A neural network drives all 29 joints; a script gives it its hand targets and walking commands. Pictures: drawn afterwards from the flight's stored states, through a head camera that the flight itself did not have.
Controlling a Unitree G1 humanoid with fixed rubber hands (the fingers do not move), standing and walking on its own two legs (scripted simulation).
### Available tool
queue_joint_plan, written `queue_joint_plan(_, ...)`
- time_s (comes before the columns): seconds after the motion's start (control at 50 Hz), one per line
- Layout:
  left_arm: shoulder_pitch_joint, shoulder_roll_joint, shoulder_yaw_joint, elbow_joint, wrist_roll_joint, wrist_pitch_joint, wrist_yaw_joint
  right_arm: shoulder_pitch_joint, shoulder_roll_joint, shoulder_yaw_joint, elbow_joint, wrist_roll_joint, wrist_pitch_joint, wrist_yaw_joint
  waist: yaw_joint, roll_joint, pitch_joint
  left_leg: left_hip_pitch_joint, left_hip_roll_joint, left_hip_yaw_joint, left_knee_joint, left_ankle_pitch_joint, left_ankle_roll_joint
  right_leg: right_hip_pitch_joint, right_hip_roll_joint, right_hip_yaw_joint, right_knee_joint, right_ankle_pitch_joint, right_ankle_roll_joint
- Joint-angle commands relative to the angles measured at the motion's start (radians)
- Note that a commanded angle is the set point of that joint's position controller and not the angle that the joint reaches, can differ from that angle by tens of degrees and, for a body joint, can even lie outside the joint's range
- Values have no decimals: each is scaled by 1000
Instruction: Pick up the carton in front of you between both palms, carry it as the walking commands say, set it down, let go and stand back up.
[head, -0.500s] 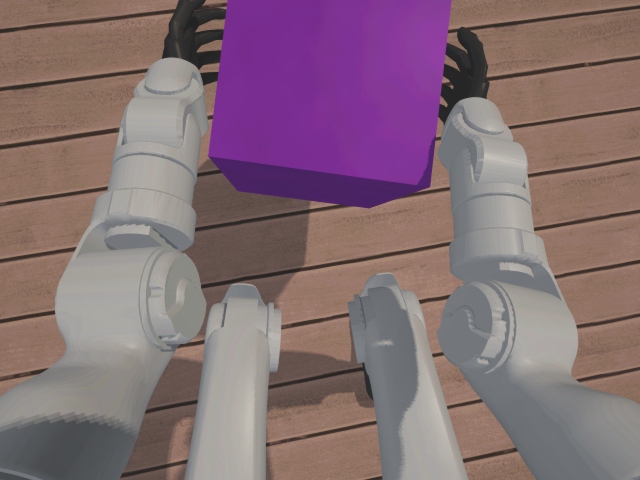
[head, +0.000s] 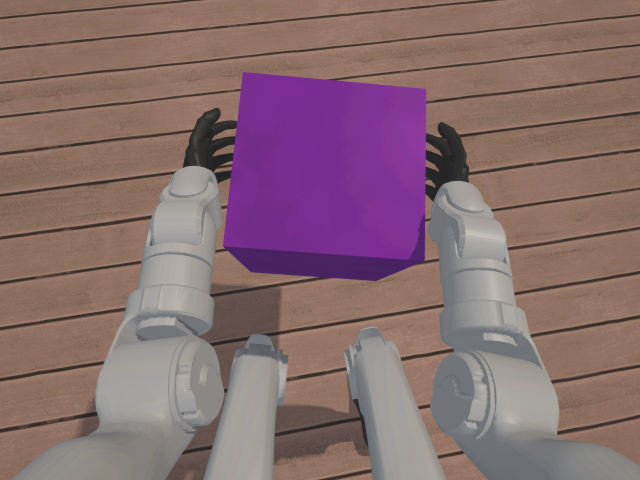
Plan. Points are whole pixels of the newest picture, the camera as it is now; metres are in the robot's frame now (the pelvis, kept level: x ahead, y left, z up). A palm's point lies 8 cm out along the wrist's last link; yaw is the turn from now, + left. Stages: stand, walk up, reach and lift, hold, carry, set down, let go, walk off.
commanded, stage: reach and lift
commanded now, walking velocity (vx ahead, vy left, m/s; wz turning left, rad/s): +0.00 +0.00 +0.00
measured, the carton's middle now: (322, 197) +0.47 -0.02 -0.12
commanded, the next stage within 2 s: hold in 1.96 s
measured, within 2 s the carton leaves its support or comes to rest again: neither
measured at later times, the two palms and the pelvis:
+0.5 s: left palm (144, 164) +0.42 +0.14 +0.11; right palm (521, 171) +0.40 -0.16 +0.11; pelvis +0.05 +0.00 +0.14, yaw +0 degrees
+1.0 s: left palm out of the picture +0.37 +0.14 +0.23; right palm out of the picture +0.37 -0.16 +0.23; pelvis +0.08 -0.01 +0.21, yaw +0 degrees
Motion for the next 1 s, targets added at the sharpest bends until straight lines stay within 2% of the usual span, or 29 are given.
queue_joint_plan(0.0,-595,-1159,-522,6,-186,-40,-252,-690,1081,615,17,202,-43,294,-22,40,-972,608,-67,159,-231,258,16,620,84,-181,-192,272,-31)
queue_joint_plan(0.28,-320,-1202,-563,-30,-152,-87,-232,-399,1119,669,22,175,-90,295,5,5,-775,894,-43,99,-497,290,29,890,73,-117,-461,288,-46)
queue_joint_plan(0.52,-72,-1204,-634,-100,-144,-84,-243,-142,1132,738,-21,160,-89,294,16,-6,-585,1181,-14,55,-748,403,42,1208,44,-59,-720,404,-60)
queue_joint_plan(0.68,86,-1188,-682,-175,-163,-24,-253,20,1132,786,-75,165,-30,298,28,-12,-419,1382,6,36,-932,506,42,1429,24,-32,-902,504,-61)
queue_joint_plan(0.82,173,-1181,-748,-290,-192,72,-271,109,1122,849,-186,192,60,309,34,-13,-283,1547,16,32,-1078,549,37,1594,11,-29,-1047,547,-57)
queue_joint_plan(0.88,203,-1166,-748,-320,-193,117,-277,138,1104,849,-220,189,106,313,29,-15,-196,1581,19,31,-1125,515,38,1624,9,-30,-1096,510,-59)
queue_joint_plan(0.98,193,-1138,-674,-296,-159,166,-291,126,1084,778,-193,156,155,326,35,-19,-43,1557,22,43,-1170,339,49,1608,2,-41,-1142,338,-69)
